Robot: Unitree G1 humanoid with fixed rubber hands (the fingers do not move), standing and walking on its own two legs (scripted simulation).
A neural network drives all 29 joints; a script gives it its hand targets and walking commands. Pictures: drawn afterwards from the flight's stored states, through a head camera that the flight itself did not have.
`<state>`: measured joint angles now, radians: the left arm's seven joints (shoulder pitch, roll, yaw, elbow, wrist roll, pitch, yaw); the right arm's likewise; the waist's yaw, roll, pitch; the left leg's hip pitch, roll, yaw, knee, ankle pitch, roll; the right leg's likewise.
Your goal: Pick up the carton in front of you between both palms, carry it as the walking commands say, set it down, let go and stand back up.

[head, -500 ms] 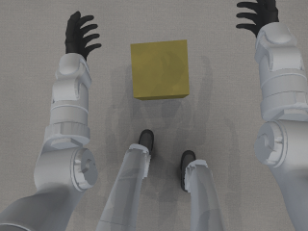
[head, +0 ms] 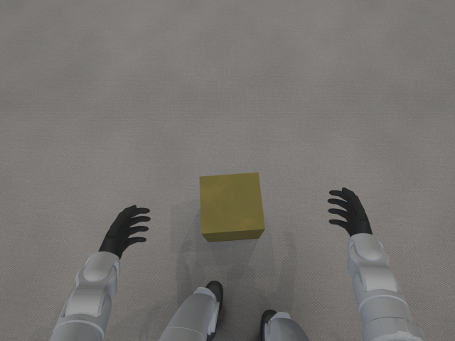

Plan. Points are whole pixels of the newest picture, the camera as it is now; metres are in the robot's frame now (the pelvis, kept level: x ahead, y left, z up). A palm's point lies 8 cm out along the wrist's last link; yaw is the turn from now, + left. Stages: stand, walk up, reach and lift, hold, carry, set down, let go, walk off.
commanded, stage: let go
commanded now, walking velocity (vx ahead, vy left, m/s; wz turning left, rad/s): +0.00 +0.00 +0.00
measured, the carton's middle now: (231, 210) +0.45 +0.07 -0.62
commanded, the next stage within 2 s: stand in 0.84 s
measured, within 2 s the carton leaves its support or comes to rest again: neither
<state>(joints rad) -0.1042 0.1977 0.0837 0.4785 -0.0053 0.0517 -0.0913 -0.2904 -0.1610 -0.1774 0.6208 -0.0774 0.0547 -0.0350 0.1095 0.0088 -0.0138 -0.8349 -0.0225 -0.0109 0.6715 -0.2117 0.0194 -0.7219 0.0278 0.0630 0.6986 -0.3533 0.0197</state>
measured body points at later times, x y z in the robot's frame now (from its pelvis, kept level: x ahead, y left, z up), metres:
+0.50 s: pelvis +0.03 -0.04 +0.03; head +0.06 -0.03 +0.48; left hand +0.21 +0.20 -0.05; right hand +0.21 -0.27 -0.04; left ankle +0.05 +0.10 -0.71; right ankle -0.03 -0.13 -0.71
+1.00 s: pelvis +0.03 -0.01 +0.02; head +0.03 +0.01 +0.47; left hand +0.18 +0.26 -0.07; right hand +0.19 -0.28 -0.05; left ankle +0.05 +0.10 -0.71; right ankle -0.03 -0.13 -0.71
